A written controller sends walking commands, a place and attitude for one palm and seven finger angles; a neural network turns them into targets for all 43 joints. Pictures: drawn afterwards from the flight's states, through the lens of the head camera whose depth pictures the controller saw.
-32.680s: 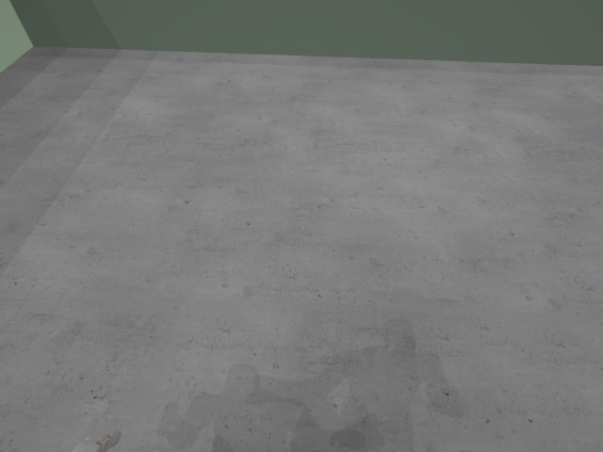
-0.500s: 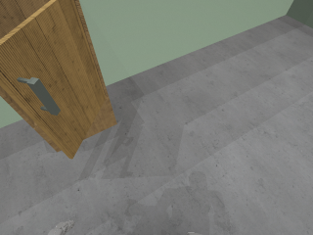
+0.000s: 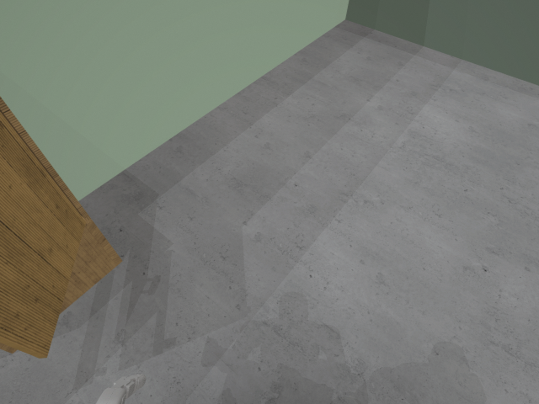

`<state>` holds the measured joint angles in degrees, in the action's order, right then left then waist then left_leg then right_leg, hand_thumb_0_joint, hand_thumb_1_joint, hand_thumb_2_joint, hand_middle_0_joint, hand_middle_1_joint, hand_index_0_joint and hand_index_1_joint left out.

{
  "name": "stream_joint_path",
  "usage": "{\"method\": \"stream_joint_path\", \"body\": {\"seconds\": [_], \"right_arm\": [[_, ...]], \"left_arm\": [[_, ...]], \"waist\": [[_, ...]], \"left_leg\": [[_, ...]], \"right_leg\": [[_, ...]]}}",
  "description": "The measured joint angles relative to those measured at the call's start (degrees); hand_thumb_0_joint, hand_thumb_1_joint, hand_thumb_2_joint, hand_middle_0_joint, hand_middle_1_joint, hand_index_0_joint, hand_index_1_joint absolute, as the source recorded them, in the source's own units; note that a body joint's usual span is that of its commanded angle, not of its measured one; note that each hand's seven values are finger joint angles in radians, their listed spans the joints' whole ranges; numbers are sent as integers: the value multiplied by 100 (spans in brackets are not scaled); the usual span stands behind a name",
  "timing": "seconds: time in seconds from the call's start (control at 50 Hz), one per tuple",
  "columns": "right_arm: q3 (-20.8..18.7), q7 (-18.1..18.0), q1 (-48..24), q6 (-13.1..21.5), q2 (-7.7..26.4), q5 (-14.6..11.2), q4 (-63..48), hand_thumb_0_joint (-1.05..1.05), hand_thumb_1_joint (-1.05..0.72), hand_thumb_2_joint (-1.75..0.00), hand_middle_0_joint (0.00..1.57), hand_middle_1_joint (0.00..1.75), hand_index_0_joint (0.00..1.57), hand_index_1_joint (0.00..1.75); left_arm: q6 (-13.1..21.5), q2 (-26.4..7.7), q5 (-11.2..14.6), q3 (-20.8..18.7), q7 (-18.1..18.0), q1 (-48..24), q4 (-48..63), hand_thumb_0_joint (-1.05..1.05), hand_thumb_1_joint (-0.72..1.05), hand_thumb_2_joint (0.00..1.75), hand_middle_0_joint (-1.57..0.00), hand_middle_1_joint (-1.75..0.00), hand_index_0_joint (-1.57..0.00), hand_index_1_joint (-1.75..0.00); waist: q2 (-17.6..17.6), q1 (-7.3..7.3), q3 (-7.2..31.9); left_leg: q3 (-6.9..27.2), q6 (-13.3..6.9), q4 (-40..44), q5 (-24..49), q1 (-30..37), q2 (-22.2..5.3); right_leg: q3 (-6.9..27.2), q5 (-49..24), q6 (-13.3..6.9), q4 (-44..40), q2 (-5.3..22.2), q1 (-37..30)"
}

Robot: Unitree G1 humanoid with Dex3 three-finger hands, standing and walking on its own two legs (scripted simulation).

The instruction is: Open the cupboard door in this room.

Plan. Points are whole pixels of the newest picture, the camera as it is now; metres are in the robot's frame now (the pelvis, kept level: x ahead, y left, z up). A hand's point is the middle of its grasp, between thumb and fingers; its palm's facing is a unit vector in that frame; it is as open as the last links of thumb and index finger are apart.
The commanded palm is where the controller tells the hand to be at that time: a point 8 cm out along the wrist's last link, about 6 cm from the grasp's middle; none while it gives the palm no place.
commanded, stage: walk to a spot facing it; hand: left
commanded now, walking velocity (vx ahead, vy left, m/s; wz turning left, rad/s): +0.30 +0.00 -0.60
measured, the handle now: out of the picture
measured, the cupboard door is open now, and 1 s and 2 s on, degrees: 44 44 44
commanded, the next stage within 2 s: turn to face it in 1.50 s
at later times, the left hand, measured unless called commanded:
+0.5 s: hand (192, 321) +0.28 +0.16 -0.16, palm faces -0.31 -0.94 -0.16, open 7.4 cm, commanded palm none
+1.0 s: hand (262, 239) +0.47 +0.04 -0.17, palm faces -0.43 -0.88 -0.19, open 7.2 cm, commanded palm none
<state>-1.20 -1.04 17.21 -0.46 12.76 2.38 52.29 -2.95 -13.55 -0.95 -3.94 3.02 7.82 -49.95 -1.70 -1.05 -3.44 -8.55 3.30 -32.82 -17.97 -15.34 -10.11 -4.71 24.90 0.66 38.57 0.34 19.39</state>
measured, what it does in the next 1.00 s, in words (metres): walks ahead, turning right: right foot, then left foot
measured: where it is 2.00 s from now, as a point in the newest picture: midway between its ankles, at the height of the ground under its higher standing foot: (359, 285)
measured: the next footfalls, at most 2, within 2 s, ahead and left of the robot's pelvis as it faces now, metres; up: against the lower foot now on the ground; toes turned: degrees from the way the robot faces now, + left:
right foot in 0.02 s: +0.04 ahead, -0.13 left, +0.00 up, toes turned -5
left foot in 0.30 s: +0.17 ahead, +0.12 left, +0.00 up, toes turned -7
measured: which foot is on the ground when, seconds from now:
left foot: down 0.00-0.02, up 0.04-0.28, down 0.30-0.66, up 0.68-1.00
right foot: up 0.00-0.00, down 0.02-0.28, up 0.30-0.66, down 0.68-1.00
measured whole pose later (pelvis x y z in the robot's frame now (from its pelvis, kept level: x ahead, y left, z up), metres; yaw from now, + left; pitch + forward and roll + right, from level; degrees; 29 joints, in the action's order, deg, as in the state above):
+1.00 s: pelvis +0.34 -0.12 +0.00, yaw -29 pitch +0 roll -1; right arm -2.4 1.1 11.4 2.6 10.3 1.9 54.9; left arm 2.3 -11.9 -0.8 -4.1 1.1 14.7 -58.4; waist 0.6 -0.1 -2.2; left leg -6.0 2.8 -33.5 -11.9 -24.1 -6.2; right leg -1.4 18.9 -1.8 26.5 -1.5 8.1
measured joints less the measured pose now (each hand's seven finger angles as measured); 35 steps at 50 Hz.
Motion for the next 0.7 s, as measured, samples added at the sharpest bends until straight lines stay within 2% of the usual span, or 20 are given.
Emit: {"method": "stream_joint_path", "body": {"seconds": [0.02, 0.04, 0.06, 0.1, 0.14, 0.18, 0.24, 0.28, 0.3, 0.34, 0.36, 0.4, 0.42, 0.46, 0.5, 0.56, 0.62, 0.66, 0.68, 0.7], "right_arm": [[-15, 21, 70, -12, 5, -29, -11, 1, -90, -90, 20, 30, 21, 30], [-42, 41, 54, -57, 29, -57, 23, 1, -90, -90, 20, 30, 21, 30], [-71, 56, -12, -127, 80, -75, 79, 1, -90, -90, 20, 30, 21, 30], [-129, 92, -146, -210, 166, -94, 171, 1, -91, -90, 20, 30, 21, 30], [-178, 133, -274, -209, 192, -89, 174, 1, -91, -90, 20, 30, 21, 30], [-212, 166, -398, -154, 170, -92, 97, 1, -91, -90, 20, 30, 20, 30], [-219, 189, -568, -11, 108, -104, -76, 1, -91, -90, 20, 30, 20, 30], [-183, 170, -617, 140, 92, -108, -186, 1, -91, -90, 20, 30, 20, 30], [-155, 149, -601, 247, 132, -85, -264, 1, -91, -90, 20, 30, 20, 30], [-105, 70, -598, 403, 55, -22, -286, 1, -91, -90, 20, 30, 20, 30], [-73, 57, -535, 444, -2, 1, -282, 1, -91, -90, 20, 30, 20, 30], [-20, 37, -329, 484, -109, 16, -214, 1, -91, -90, 20, 30, 21, 30], [3, 27, -218, 488, -149, 15, -144, 1, -91, -90, 20, 30, 21, 30], [31, 16, -5, 478, -195, 8, 32, 1, -91, -90, 20, 30, 21, 30], [37, 22, 195, 453, -209, 5, 206, 1, -91, -90, 20, 30, 21, 30], [20, 39, 477, 400, -208, 14, 427, 1, -91, -90, 20, 30, 21, 30], [2, 40, 766, 337, -189, 24, 615, 1, -91, -90, 20, 30, 21, 30], [4, 52, 994, 286, -181, -6, 743, 1, -91, -90, 20, 30, 21, 30], [13, 67, 1081, 239, -209, -57, 818, 1, -91, -90, 20, 30, 21, 30], [7, 76, 1020, 158, -191, -100, 909, 1, -91, -90, 20, 30, 21, 30]], "left_arm": [[53, -37, -13, 12, 7, 60, 27, 0, 91, 90, -19, -30, -20, -30], [120, -40, -20, 7, -21, 80, 12, 0, 91, 90, -19, -30, -20, -30], [169, 2, -12, 13, -62, 86, -29, 0, 91, 90, -19, -30, -20, -30], [225, 90, -10, 40, -130, 197, -93, 0, 91, 90, -20, -30, -20, -30], [259, 138, -22, 46, -177, 376, -170, 0, 91, 90, -20, -30, -20, -30], [286, 146, -36, 41, -187, 555, -272, 0, 91, 90, -20, -30, -20, -30], [287, 122, -47, 28, -151, 787, -433, 0, 91, 90, -20, -30, -20, -30], [254, 116, -38, 6, -126, 945, -524, 0, 91, 90, -20, -30, -20, -30], [229, 140, -24, -3, -114, 1040, -542, 0, 91, 90, -20, -30, -20, -30], [142, 86, -15, -36, -84, 1018, -647, 1, 91, 90, -20, -30, -20, -30], [120, 45, -36, -59, -64, 962, -687, 1, 91, 90, -20, -30, -20, -30], [114, -25, -70, -108, -14, 780, -699, 1, 91, 90, -20, -30, -20, -30], [118, -44, -79, -122, 13, 671, -664, 1, 91, 90, -19, -30, -20, -30], [141, -39, -80, -115, 58, 446, -552, 1, 91, 90, -19, -29, -19, -30], [159, -10, -73, -81, 83, 223, -435, 1, 91, 90, -19, -29, -19, -30], [174, 8, -70, -34, 95, -125, -319, 1, 92, 90, -19, -29, -19, -30], [190, 0, -74, -6, 90, -470, -256, 1, 92, 90, -19, -29, -19, -30], [299, -20, -78, 28, 82, -638, -177, 1, 91, 90, -19, -29, -19, -30], [408, -51, -82, 29, 58, -687, -119, 0, 91, 90, -19, -29, -19, -30], [505, -16, -42, 15, 3, -728, -96, 0, 91, 90, -19, -29, -19, -30]], "waist": [[57, -2, 77], [77, 34, 86], [23, 43, 37], [-45, 53, -5], [1, 79, 10], [116, 120, 32], [295, 203, 44], [341, 232, 79], [251, 229, 145], [310, 180, 126], [352, 163, 118], [412, 139, 108], [422, 145, 98], [386, 156, 67], [319, 125, 36], [246, -25, -29], [193, -206, -98], [159, -275, -129], [246, -267, -111], [215, -242, -181]], "left_leg": [[-76, 0, -267, -226, -88, 0], [-28, 14, -749, -716, -246, 26], [180, 10, -1336, -1051, -447, 92], [476, 9, -2263, -1107, -841, 269], [522, 30, -2506, -848, -1093, 393], [482, 44, -2161, -617, -1162, 488], [427, 35, -1166, -344, -973, 636], [362, 12, -287, -124, -614, 705], [416, -85, 99, -102, -462, 646], [281, -292, -155, 144, -478, 588], [201, -333, -185, 103, -399, 552], [80, -324, 46, 68, -129, 497], [21, -277, 242, 101, 36, 469], [-109, -226, 614, 162, 364, 405], [-256, -192, 885, 157, 656, 340], [-463, -86, 1057, 11, 1027, 269], [-626, 72, 977, -285, 1332, 191], [-627, 160, 415, -662, 1324, 57], [-580, 101, -354, -806, 1057, 21], [-296, 44, -1376, -1005, 668, 3]], "right_leg": [[79, -68, -123, -517, 46, -229], [168, -649, -185, -592, 45, -186], [208, -804, -202, -439, 5, -142], [288, -715, -210, -422, -52, -237], [431, -706, -179, -663, -66, -405], [615, -776, -157, -908, -53, -550], [919, -757, -126, -1042, -35, -676], [1107, -581, -82, -873, -74, -675], [1113, -311, -146, -543, -163, -538], [965, 267, -189, 783, -143, -46], [841, 289, -190, 1457, -103, 234], [575, -37, -149, 2361, 47, 736], [463, -251, -116, 2535, 136, 936], [279, -589, -68, 2396, 287, 1211], [135, -842, -64, 1824, 385, 1330], [-25, -1034, -113, 862, 412, 1285], [-182, -1062, -224, 175, 318, 1027], [-285, -1041, -409, -339, 185, 593], [-220, -1218, -533, -414, 216, 493], [-212, -1202, -533, -161, 190, 524]]}}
